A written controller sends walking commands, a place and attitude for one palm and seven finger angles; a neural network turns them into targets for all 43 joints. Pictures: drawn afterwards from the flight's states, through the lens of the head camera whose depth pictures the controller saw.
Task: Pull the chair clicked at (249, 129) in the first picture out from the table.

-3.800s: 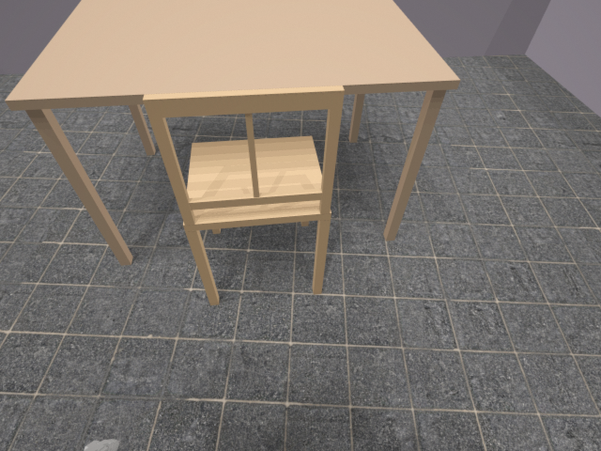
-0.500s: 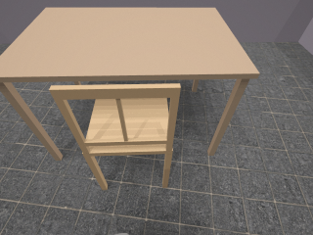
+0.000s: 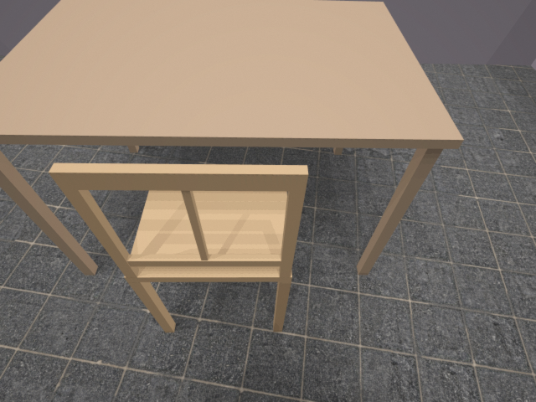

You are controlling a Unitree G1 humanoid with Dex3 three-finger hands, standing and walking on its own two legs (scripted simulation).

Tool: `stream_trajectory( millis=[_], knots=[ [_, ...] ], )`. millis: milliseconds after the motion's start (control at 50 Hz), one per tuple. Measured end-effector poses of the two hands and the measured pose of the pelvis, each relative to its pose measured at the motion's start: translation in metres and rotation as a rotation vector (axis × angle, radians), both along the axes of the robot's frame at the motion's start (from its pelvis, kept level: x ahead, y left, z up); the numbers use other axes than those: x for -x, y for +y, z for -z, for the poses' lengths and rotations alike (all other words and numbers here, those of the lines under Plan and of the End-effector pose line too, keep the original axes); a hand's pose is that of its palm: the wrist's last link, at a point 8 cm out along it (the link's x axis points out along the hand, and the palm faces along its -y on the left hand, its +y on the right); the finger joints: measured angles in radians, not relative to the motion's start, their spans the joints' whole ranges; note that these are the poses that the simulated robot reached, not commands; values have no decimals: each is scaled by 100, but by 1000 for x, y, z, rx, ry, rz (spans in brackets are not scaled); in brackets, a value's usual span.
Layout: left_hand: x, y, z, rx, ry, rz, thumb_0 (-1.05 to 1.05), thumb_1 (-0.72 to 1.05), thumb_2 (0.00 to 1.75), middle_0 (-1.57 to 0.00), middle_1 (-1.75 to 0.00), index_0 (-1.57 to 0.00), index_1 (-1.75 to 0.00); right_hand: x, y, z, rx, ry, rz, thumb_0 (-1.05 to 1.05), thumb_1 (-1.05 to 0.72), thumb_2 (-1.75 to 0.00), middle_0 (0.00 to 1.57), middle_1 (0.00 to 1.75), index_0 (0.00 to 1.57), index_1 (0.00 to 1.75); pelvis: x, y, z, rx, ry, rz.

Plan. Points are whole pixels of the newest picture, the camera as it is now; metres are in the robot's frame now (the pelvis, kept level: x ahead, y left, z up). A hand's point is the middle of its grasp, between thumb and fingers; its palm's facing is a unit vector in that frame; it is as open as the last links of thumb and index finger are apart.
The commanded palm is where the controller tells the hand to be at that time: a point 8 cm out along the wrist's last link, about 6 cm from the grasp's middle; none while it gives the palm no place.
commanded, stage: come to a stop and stand still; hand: left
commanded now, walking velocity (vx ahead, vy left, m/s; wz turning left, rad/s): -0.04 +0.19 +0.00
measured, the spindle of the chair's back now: (196, 227) +0.44 +0.18 -0.09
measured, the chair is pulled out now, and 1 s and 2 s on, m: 0.00 0.00 0.00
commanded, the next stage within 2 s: look again from close up in 1.28 s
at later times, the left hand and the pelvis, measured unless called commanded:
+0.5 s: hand out of the picture -0.02 +0.22 -0.17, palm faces +0.08 -0.98 -0.17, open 7.4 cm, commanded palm none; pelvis -0.04 +0.04 +0.02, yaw +2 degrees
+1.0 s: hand out of the picture -0.03 +0.17 -0.16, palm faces +0.06 -0.98 -0.21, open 7.3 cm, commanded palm none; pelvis -0.03 -0.01 +0.01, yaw +1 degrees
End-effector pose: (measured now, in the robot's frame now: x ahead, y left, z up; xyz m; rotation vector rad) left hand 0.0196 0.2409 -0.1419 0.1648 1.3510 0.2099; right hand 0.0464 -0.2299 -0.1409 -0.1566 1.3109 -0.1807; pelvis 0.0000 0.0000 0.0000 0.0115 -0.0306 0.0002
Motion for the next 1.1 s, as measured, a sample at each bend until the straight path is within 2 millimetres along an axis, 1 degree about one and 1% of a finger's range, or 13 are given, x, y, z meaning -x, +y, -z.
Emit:
stream_trajectory(
  millis=[60,140,220,300,380,460,560,660,740,820,920,1020,1100],
  knots=[
    [-5,-3,-7,-24,-25,10,0,91,90,-20,-30,-19,-30,-3,-10,6,-12,-6,6,1,-92,-89,20,30,20,30,4,-5,1,11,-1,-14],
    [-7,-4,-14,-32,-65,5,0,91,90,-20,-30,-20,-30,-4,-13,3,-14,-14,-12,1,-92,-89,20,29,20,30,13,-5,-3,8,3,-22],
    [-2,1,-16,-24,-99,-5,0,90,90,-20,-30,-20,-30,1,-8,-4,-10,-26,-39,1,-91,-89,20,29,20,30,24,1,-5,2,9,-27],
    [12,14,-9,1,-102,-15,0,90,90,-20,-30,-20,-30,9,6,-10,4,-52,-59,1,-91,-89,20,29,20,30,34,14,-4,9,16,-24],
    [29,27,3,37,-60,-26,0,90,90,-20,-30,-20,-30,31,27,-14,19,-48,-65,1,-91,-89,20,29,20,30,41,29,-2,21,13,-24],
    [43,32,-1,65,-17,-27,0,91,90,-20,-30,-19,-30,60,40,-24,26,11,-47,1,-93,-89,20,29,20,30,38,37,-13,32,22,-30],
    [54,29,-4,81,39,-15,1,91,90,-19,-30,-19,-30,92,48,-26,18,89,-7,1,-92,-89,20,30,20,30,35,38,-18,31,33,-21],
    [48,18,-4,78,68,4,1,91,90,-19,-30,-19,-30,121,46,-20,0,170,38,1,-91,-89,20,30,20,30,35,30,-16,22,34,-21],
    [38,4,-2,51,36,9,1,91,90,-19,-30,-19,-30,136,37,-8,-29,219,64,1,-91,-89,20,30,20,30,33,17,-9,2,26,-14],
    [36,-6,-8,31,24,17,1,93,90,-20,-30,-19,-30,134,32,-3,-56,219,68,1,-91,-89,20,29,20,30,32,8,-11,12,15,-17],
    [42,-17,-11,26,20,7,1,93,90,-20,-30,-20,-30,118,27,-1,-76,177,42,1,-91,-89,20,29,20,30,32,-3,-12,10,10,-19],
    [55,-28,-11,35,31,-13,1,93,90,-20,-30,-20,-30,98,20,-1,-80,129,10,1,-91,-89,20,29,20,30,34,-10,-13,12,8,-22],
    [70,-38,-10,52,53,-32,1,93,90,-20,-30,-20,-30,92,10,-2,-59,123,-9,2,-92,-89,20,29,20,30,35,-13,-13,13,8,-24]
  ],
)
